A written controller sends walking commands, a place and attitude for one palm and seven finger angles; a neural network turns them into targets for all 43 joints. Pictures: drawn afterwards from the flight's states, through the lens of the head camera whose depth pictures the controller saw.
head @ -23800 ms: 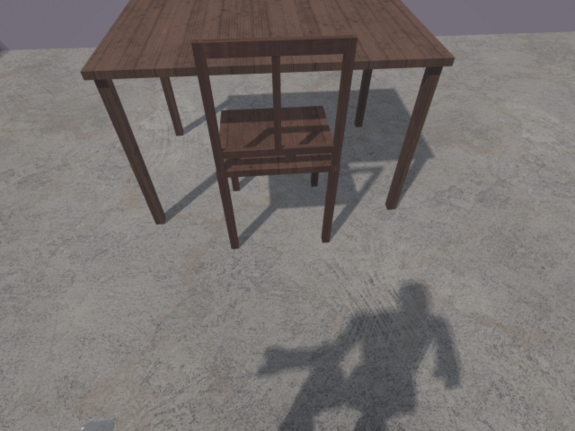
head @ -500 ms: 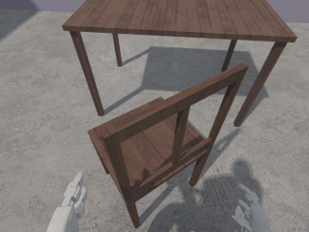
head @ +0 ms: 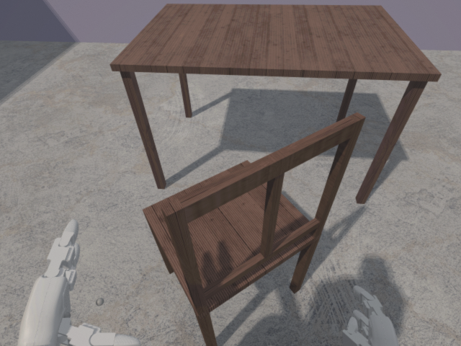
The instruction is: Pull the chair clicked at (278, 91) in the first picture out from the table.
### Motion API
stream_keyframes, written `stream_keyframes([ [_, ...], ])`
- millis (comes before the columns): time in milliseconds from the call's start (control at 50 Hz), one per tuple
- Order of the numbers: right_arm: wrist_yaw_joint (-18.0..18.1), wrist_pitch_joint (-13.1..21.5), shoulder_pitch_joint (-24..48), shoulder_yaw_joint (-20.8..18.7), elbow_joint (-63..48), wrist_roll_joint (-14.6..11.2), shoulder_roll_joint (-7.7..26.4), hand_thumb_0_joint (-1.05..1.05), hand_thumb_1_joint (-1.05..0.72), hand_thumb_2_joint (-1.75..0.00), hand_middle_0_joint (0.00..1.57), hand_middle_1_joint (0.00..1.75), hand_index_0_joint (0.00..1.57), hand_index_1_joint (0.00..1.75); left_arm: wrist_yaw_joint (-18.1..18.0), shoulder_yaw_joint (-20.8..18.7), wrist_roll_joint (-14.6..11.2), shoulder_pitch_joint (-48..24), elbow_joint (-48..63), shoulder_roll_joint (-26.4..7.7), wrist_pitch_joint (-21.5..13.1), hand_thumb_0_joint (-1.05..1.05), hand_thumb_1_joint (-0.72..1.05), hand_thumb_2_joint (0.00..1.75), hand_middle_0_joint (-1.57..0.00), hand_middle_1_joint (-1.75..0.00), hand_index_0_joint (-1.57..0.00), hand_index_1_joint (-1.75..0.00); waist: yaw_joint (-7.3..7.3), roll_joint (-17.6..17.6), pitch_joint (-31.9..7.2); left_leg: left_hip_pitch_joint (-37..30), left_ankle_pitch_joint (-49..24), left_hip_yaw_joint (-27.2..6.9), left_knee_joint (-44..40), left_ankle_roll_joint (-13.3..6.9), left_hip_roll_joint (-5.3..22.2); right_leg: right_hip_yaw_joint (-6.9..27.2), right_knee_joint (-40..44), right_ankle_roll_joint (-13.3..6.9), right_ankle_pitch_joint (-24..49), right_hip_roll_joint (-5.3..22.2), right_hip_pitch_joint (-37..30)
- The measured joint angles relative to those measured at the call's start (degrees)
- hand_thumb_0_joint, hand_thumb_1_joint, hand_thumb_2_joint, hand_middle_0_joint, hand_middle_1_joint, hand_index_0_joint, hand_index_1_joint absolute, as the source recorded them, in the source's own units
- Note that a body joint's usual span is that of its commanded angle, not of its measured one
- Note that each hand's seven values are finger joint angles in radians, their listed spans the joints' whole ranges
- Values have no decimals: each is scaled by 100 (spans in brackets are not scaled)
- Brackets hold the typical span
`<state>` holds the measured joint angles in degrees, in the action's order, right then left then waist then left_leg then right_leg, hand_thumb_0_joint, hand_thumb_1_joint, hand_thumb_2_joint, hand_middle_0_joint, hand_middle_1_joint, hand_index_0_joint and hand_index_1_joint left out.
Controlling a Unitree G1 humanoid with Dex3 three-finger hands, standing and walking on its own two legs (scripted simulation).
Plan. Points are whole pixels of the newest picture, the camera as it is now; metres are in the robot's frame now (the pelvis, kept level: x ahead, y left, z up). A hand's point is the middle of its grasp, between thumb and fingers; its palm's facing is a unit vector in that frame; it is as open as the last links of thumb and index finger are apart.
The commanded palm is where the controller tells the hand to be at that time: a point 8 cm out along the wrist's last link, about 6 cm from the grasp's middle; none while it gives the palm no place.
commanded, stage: draw the hand back to the body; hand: left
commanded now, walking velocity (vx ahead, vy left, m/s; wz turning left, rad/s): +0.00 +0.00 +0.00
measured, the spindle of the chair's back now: (270, 219) +0.41 -0.04 -0.05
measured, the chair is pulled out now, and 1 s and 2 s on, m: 0.51 0.51 0.51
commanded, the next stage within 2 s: step back with the hand held close in 0.92 s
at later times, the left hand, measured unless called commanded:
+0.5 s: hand (48, 223) +0.22 +0.26 +0.19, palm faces +0.44 -0.79 -0.43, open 10.0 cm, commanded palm +0.18 +0.30 +0.21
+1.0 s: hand (48, 211) +0.23 +0.26 +0.19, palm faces +0.44 -0.80 -0.41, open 7.4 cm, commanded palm +0.18 +0.30 +0.21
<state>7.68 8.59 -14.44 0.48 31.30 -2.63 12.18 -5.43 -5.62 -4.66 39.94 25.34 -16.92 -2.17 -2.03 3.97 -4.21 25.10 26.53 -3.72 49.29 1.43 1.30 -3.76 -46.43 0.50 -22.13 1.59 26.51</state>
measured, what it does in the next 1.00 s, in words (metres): stands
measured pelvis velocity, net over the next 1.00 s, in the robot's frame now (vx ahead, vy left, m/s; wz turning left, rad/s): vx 0.04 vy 0.00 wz -0.02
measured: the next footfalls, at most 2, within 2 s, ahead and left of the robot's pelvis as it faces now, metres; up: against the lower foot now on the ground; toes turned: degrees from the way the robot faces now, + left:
none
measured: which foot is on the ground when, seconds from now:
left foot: down 0.00-1.00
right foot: down 0.00-1.00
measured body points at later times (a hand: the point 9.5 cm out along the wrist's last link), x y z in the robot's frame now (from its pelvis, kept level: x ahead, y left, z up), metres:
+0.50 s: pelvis +0.04 +0.00 +0.04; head +0.02 -0.02 +0.48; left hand +0.19 +0.29 +0.21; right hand +0.23 -0.21 -0.05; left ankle -0.01 +0.13 -0.70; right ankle +0.02 -0.13 -0.70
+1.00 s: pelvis +0.04 +0.00 +0.04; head +0.02 -0.02 +0.49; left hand +0.20 +0.30 +0.22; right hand +0.22 -0.23 -0.05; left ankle -0.01 +0.13 -0.70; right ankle +0.02 -0.13 -0.70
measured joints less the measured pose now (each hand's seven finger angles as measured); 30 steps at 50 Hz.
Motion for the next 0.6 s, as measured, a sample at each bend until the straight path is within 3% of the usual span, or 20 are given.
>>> stream_keyframes([
  [160,-26,6,122,88,246,97,36,2,-90,-90,21,30,20,30,-372,-170,218,-203,-47,-95,95,-1,-9,42,-7,-10,-7,-10,-95,-14,267,-1015,-354,48,-1000,-51,-58,17,921,42,302,55,-991],
  [360,-211,-12,369,119,442,189,-15,2,-90,-90,21,30,20,30,-342,-683,216,-623,-12,-190,-15,-1,26,60,-13,-17,-12,-17,-200,4,419,-1774,-629,131,-1853,-66,-72,74,1629,63,515,67,-1664],
  [600,-308,-229,446,57,620,226,49,2,-90,-90,21,30,20,30,-315,-1378,126,-1277,-67,-388,-75,0,69,80,-19,-26,-18,-26,-240,42,534,-2193,-781,167,-2351,-38,-15,91,2064,38,646,7,-2039],
])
